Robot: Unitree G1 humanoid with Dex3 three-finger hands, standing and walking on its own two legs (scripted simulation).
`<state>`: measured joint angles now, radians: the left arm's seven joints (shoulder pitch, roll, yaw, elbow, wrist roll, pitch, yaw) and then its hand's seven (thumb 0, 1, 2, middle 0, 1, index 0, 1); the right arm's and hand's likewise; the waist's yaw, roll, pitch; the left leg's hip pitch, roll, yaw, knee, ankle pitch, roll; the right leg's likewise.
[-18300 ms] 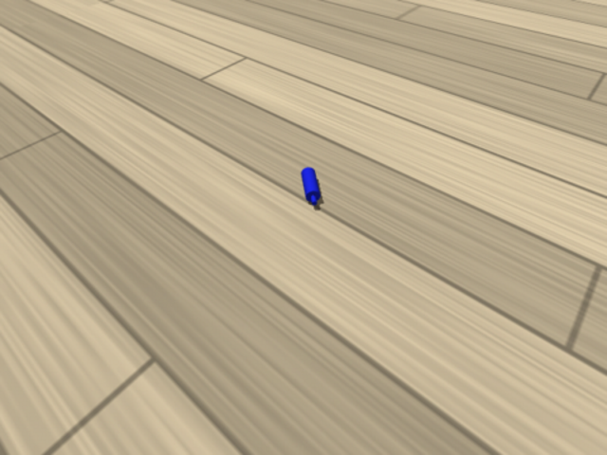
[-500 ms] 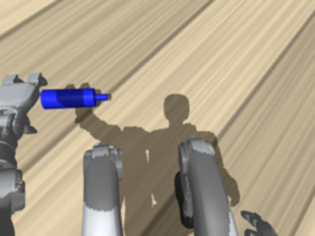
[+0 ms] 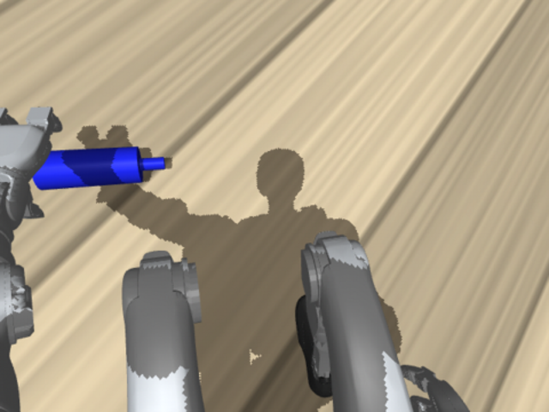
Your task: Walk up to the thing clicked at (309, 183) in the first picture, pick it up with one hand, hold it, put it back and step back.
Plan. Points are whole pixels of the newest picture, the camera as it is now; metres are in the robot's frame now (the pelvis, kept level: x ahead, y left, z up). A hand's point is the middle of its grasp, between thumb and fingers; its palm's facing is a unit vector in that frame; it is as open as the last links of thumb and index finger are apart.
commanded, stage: rise first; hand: left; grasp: from above
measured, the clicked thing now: (104, 166) +0.51 +0.28 -0.31
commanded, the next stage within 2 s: approach in 1.74 s
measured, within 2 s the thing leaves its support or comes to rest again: neither
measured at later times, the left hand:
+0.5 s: hand (39, 172) +0.45 +0.33 -0.18, palm faces -0.44 -0.07 -0.90, open 14.2 cm
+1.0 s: hand (37, 169) +0.46 +0.34 -0.18, palm faces -0.42 -0.08 -0.90, open 14.3 cm
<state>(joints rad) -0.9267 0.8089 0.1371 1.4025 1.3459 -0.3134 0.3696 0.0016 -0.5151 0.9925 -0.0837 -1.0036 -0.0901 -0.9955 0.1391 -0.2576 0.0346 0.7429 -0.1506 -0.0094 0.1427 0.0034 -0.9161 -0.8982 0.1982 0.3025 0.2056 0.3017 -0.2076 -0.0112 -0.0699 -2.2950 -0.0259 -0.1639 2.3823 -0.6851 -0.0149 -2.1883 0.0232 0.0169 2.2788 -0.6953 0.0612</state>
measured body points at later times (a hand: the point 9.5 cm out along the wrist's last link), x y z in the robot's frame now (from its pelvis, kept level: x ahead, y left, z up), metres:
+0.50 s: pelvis +0.00 +0.00 -0.01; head +0.25 +0.08 +0.36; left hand +0.47 +0.33 -0.12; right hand +0.06 -0.28 -0.10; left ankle +0.07 +0.12 -0.31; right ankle +0.10 -0.16 -0.31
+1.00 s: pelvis +0.00 +0.00 -0.02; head +0.24 +0.10 +0.35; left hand +0.48 +0.34 -0.13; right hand +0.05 -0.27 -0.11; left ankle +0.07 +0.12 -0.31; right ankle +0.10 -0.16 -0.31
